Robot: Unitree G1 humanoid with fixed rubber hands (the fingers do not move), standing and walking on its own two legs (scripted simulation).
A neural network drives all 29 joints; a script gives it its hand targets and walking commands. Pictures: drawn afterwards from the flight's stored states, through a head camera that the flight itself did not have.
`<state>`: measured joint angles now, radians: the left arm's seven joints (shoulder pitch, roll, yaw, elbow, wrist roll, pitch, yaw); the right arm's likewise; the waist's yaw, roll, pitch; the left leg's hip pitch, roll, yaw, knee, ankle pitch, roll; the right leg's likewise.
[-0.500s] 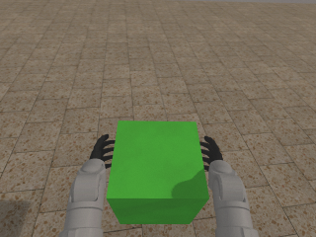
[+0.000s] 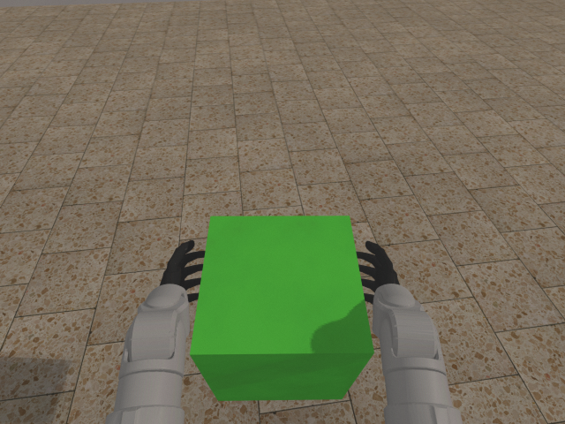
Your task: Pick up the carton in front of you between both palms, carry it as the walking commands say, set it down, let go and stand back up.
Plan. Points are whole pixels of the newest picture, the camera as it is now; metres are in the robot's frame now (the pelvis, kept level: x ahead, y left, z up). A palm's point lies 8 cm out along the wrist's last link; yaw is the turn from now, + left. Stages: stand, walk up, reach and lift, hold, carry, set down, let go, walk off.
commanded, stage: carry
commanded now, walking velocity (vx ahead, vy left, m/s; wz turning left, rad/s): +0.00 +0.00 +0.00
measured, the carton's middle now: (280, 313) +0.30 +0.00 -0.04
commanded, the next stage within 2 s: hold in 1.54 s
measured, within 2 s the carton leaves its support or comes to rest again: neither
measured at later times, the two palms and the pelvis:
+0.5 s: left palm (161, 301) +0.29 +0.16 +0.03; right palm (371, 296) +0.29 -0.14 +0.03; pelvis +0.00 +0.01 -0.01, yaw +0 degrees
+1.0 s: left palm (149, 328) +0.25 +0.17 +0.04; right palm (374, 321) +0.25 -0.13 +0.04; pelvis -0.04 +0.02 +0.00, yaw +0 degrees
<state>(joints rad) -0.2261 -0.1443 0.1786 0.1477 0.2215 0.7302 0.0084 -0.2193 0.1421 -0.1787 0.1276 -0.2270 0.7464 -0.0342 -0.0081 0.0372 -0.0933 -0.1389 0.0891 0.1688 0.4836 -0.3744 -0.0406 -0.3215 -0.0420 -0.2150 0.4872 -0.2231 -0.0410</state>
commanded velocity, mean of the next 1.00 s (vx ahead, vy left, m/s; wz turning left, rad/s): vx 0.00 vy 0.00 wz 0.00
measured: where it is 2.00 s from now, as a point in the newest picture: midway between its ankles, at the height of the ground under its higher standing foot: outside the picture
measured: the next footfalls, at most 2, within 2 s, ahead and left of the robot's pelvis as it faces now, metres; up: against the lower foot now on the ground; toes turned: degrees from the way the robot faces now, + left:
none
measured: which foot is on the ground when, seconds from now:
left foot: down 0.00-1.00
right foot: down 0.00-1.00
